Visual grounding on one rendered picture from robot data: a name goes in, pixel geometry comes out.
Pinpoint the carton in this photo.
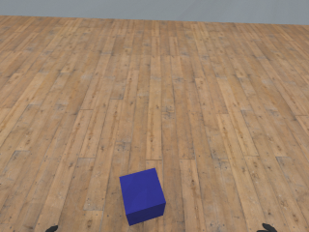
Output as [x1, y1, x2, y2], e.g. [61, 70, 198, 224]
[119, 168, 166, 226]

